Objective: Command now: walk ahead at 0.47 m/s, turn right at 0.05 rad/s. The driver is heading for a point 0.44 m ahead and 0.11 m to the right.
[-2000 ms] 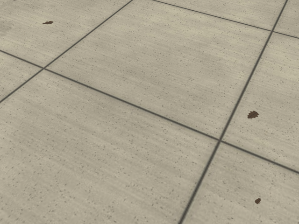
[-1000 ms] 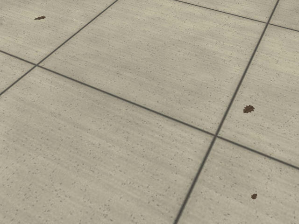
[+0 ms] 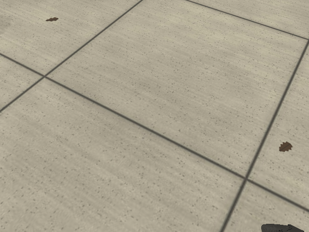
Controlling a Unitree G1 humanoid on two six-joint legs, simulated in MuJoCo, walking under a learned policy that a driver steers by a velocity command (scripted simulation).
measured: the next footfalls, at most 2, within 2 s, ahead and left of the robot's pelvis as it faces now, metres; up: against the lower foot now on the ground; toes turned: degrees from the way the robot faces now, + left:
right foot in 0.56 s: +0.47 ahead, -0.14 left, +0.00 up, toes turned -18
left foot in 0.96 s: +0.55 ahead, +0.09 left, +0.00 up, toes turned -16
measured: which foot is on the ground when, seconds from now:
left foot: down 0.00-0.58, up 0.60-0.94, down 0.96-1.00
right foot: down 0.00-0.02, up 0.04-0.54, down 0.56-1.00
